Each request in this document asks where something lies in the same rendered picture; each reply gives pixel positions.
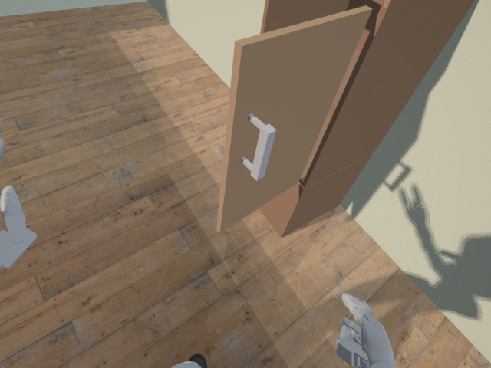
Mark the cupboard door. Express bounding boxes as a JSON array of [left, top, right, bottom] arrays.
[[216, 5, 372, 233]]

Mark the right robot hand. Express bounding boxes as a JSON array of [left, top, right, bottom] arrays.
[[336, 293, 396, 368]]

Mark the left robot hand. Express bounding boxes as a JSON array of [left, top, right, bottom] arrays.
[[0, 118, 37, 270]]

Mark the handle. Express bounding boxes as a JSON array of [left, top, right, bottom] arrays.
[[241, 113, 276, 181]]

